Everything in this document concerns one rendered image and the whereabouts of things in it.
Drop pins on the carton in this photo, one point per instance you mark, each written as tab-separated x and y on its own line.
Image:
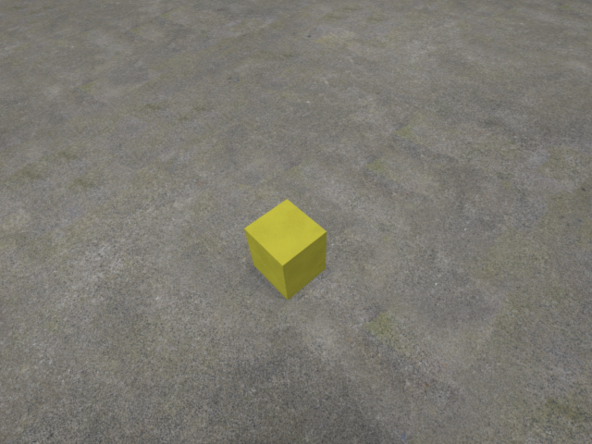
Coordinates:
287	247

